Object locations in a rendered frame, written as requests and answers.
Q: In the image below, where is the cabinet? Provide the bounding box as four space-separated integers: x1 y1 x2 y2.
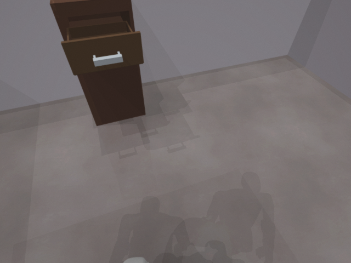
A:
50 0 146 126

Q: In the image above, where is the drawer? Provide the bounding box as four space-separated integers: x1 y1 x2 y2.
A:
61 21 144 75

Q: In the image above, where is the handle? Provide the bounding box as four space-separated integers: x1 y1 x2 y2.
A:
93 52 123 67

